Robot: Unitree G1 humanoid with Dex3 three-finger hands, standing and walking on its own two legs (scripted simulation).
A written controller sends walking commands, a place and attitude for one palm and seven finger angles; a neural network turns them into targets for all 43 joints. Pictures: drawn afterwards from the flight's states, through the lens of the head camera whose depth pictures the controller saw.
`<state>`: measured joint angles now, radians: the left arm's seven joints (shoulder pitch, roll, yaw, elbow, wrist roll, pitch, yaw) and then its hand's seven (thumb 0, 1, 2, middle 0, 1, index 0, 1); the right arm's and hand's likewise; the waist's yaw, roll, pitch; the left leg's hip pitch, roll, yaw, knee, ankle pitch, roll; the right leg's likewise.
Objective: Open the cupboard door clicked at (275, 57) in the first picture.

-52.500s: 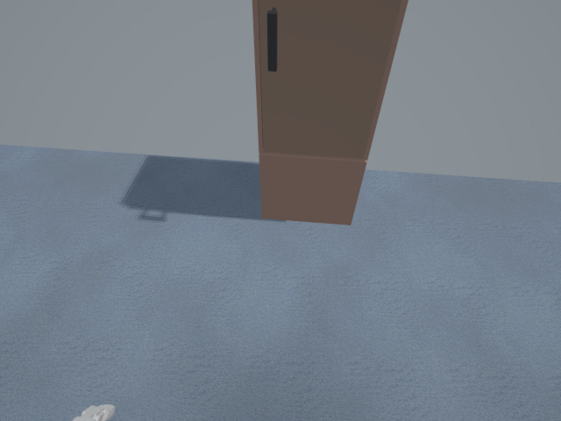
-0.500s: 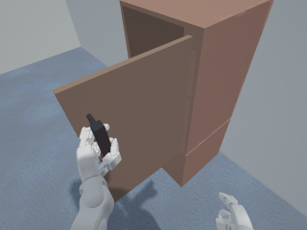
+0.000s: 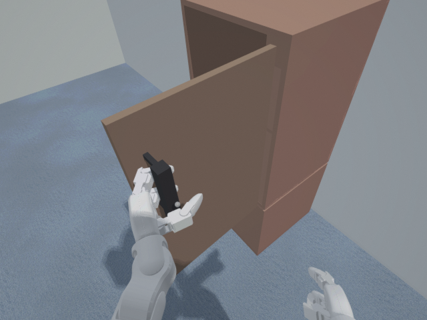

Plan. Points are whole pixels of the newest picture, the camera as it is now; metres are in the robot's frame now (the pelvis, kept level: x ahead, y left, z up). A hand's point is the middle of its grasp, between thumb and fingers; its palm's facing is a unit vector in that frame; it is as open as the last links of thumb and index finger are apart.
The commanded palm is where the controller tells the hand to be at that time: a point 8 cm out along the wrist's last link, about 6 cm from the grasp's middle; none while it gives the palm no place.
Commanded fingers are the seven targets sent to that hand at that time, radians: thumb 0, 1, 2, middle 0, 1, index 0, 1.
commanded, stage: open thumb and fingers to let go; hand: left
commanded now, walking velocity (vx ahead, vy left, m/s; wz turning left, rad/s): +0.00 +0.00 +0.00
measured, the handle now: (162, 189) +0.33 +0.13 +0.09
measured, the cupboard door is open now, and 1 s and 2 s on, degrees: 94 94 94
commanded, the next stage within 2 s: slide the hand sideways off the handle in 0.46 s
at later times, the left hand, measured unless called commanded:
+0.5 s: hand (174, 200) +0.30 +0.10 +0.10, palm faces +0.33 -0.95 -0.01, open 14.8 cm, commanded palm +0.25 +0.14 +0.09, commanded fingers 0.00 -0.50 0.30 -0.15 -0.30 -0.15 -0.30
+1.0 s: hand (172, 220) +0.26 +0.09 +0.10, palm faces -0.08 -1.00 +0.00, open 16.3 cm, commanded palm +0.23 +0.16 +0.09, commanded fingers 0.00 -0.50 0.30 -0.15 -0.30 -0.15 -0.30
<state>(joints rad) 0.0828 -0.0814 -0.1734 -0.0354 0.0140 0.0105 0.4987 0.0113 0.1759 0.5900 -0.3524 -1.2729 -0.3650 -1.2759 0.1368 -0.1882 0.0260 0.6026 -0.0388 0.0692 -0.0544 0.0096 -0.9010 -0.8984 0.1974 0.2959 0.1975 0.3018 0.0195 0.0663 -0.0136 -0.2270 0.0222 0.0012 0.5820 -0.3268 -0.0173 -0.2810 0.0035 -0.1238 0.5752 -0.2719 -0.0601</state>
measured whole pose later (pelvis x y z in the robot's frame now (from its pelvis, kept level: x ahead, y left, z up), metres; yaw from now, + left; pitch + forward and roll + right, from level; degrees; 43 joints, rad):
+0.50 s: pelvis -0.01 +0.04 +0.00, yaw -1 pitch -2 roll +0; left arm -0.05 -0.11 -0.24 0.06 0.06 0.06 0.57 -0.01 -0.50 0.30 -0.34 -0.70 -0.33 -0.71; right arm 0.14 -0.17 0.03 0.62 -0.04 0.12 -0.02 0.01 -0.90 -0.90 0.20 0.30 0.20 0.30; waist 0.03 0.03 -0.01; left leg -0.26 -0.02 0.03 0.62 -0.33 0.03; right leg -0.32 -0.04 -0.09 0.60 -0.26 -0.02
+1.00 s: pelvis -0.01 +0.03 +0.00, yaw -2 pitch -2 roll +0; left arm 0.12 0.04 -0.18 -0.09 -0.07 -0.02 0.07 -0.01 -0.51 0.30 -0.16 -0.34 -0.16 -0.33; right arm 0.21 -0.19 0.07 0.54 0.01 -0.03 -0.02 0.01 -0.90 -0.90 0.20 0.30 0.20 0.30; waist 0.03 0.03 -0.01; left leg -0.25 -0.01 0.04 0.62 -0.34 0.02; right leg -0.33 -0.03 -0.08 0.63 -0.28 -0.02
